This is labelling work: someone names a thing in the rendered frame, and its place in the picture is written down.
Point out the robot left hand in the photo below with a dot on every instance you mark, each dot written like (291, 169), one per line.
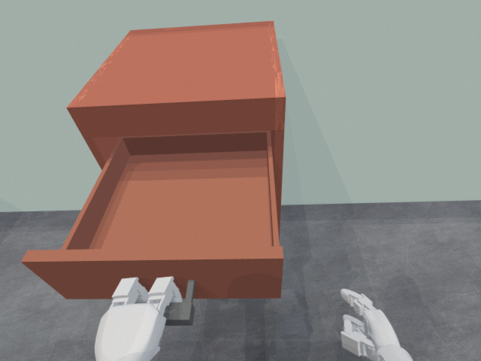
(129, 331)

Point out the handle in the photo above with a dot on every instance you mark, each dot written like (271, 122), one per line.
(181, 313)

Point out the right robot forearm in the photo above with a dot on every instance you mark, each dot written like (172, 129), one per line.
(392, 353)

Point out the robot right hand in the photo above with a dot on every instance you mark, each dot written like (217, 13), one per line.
(365, 338)

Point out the cabinet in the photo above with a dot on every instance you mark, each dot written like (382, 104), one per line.
(187, 80)

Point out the drawer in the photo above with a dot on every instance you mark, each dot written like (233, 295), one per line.
(190, 206)

